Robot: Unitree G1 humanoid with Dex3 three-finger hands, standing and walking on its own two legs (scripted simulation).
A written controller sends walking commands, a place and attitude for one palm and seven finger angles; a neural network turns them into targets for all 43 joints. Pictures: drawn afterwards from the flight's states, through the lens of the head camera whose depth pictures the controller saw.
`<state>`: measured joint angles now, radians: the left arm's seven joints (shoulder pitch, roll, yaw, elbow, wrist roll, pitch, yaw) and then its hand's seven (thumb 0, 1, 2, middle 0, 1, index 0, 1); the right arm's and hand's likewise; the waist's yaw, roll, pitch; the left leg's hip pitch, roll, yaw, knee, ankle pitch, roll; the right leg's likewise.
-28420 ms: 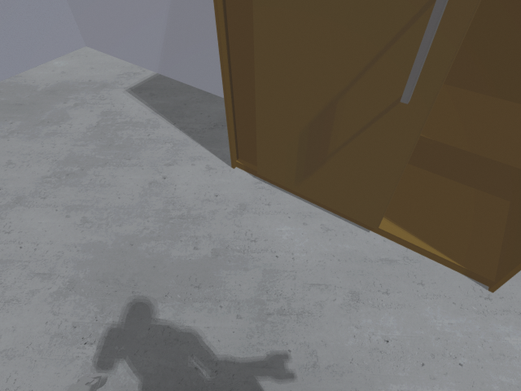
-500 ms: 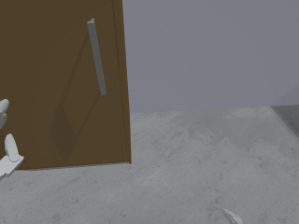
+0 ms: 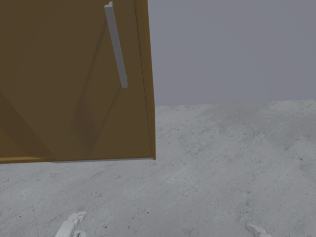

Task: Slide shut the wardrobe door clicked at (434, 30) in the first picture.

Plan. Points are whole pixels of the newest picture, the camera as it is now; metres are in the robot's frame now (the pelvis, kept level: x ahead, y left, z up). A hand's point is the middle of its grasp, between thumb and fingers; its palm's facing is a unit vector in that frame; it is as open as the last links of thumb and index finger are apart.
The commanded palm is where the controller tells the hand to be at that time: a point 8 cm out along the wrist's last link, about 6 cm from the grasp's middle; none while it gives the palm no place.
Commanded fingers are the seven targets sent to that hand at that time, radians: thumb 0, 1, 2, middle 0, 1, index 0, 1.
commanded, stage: let the arm hang, fingers relaxed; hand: left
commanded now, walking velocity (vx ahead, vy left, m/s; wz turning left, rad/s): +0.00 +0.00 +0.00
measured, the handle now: (118, 49) +0.73 +0.17 +0.13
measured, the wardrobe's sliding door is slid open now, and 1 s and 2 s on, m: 0.00 0.00 0.00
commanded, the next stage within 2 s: look to check the result in 0.88 s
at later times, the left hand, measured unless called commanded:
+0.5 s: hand out of the picture +0.05 +0.25 -0.15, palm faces -0.05 -0.96 -0.27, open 7.3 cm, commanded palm none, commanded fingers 0.00 0.90 0.90 -0.20 -0.30 -0.20 -0.30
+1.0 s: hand out of the picture +0.08 +0.24 -0.15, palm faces -0.06 -0.97 -0.22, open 7.3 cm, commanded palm none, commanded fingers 0.00 0.90 0.90 -0.20 -0.30 -0.20 -0.30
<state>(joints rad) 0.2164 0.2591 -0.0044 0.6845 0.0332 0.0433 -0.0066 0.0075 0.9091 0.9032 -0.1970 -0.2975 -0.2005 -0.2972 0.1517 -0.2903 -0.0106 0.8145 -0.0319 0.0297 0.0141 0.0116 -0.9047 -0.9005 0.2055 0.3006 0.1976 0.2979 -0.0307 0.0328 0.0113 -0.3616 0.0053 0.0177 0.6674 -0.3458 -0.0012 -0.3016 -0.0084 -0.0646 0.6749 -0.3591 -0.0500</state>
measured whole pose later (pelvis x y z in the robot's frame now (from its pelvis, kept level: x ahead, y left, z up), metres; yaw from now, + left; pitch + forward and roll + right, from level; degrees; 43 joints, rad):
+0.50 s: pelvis +0.02 +0.04 +0.02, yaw -2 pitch +0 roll +0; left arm 0.18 0.24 0.00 1.15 0.02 0.00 0.02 0.01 0.91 0.90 -0.20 -0.30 -0.20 -0.30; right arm 0.18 -0.21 0.00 1.12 -0.02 0.02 -0.02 0.01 -0.91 -0.90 0.21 0.30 0.20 0.30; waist 0.00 0.01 0.07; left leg -0.18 -0.01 0.04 0.38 -0.19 0.02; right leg -0.13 -0.01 -0.03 0.36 -0.22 0.01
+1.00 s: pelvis +0.04 +0.05 +0.02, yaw -3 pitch -1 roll +0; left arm 0.19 0.20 0.00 1.14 0.02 0.00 0.02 0.00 0.91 0.90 -0.20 -0.30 -0.20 -0.30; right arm 0.20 -0.20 -0.01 1.14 -0.02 0.01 -0.02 0.01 -0.91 -0.90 0.21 0.30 0.20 0.30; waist -0.01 0.00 0.06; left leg -0.14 -0.03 0.06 0.36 -0.21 0.05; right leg -0.10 -0.04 0.00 0.35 -0.24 0.03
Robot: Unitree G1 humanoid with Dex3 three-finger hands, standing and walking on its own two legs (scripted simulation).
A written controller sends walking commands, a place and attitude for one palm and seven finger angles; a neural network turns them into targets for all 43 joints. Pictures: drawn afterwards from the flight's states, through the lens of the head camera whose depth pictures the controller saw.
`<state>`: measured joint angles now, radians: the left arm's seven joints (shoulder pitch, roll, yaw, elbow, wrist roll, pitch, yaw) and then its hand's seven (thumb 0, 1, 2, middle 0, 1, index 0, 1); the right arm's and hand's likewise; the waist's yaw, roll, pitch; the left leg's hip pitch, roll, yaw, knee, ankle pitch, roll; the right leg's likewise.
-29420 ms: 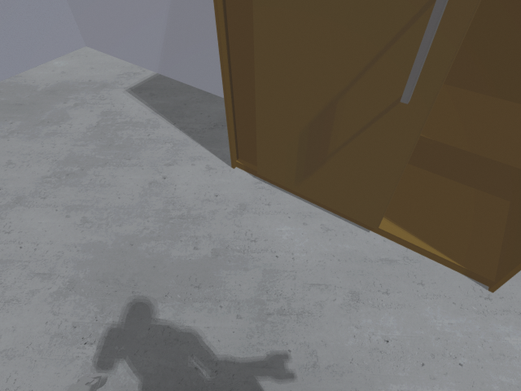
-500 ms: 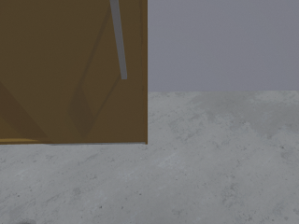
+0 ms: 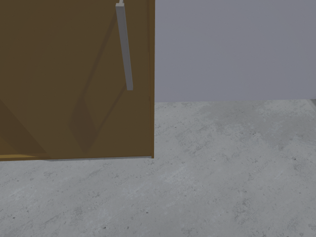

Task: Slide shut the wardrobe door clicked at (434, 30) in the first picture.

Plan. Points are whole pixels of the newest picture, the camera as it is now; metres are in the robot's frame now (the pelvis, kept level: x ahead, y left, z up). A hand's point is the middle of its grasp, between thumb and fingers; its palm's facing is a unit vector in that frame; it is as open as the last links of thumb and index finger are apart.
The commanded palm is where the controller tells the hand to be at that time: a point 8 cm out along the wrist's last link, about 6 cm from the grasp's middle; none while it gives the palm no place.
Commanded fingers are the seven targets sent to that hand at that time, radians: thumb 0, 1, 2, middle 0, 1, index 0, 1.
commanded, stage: look to check the result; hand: left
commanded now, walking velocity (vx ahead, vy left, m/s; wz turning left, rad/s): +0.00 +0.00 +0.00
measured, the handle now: (126, 50) +0.68 +0.15 +0.10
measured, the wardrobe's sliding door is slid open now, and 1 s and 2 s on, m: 0.00 0.00 0.00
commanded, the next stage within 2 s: stand and wait in 0.50 s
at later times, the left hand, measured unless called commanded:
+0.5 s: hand out of the picture +0.05 +0.22 -0.16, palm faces -0.03 -0.95 -0.30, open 7.3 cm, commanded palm none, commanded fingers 0.00 0.90 0.90 -0.20 -0.30 -0.20 -0.30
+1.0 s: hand out of the picture +0.09 +0.23 -0.15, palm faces -0.05 -0.93 -0.35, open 7.3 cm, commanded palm none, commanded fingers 0.00 0.90 0.90 -0.20 -0.30 -0.20 -0.30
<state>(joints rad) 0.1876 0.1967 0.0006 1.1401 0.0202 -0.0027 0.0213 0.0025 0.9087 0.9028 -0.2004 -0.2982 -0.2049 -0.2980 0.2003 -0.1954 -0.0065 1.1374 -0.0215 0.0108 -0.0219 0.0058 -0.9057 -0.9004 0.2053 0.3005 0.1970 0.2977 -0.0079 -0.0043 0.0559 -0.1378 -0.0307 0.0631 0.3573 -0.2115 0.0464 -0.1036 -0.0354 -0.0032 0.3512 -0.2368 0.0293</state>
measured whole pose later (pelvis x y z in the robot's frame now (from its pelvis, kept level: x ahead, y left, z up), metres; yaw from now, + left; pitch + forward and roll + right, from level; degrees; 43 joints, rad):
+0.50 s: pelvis +0.00 -0.01 +0.00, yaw +0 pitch -1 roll +0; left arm 0.13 0.28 0.01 1.14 0.02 -0.01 0.01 0.00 0.91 0.90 -0.20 -0.30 -0.21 -0.30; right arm 0.12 -0.29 -0.01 1.12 -0.02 0.01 -0.01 0.01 -0.90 -0.90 0.21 0.30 0.20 0.30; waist 0.00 0.01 0.07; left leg -0.12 -0.02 0.06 0.32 -0.19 0.04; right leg -0.08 -0.03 -0.01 0.31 -0.22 0.02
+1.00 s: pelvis +0.00 -0.02 +0.00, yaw +0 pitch -1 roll +0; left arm 0.08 0.34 0.00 1.12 0.02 -0.02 0.00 0.00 0.91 0.90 -0.20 -0.30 -0.21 -0.30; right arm 0.08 -0.35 -0.01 1.11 -0.02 0.01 0.00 0.01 -0.90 -0.90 0.21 0.30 0.20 0.30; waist -0.01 0.01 0.07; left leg -0.09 0.00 0.05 0.27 -0.17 0.01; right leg -0.06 -0.01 -0.01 0.27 -0.20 0.00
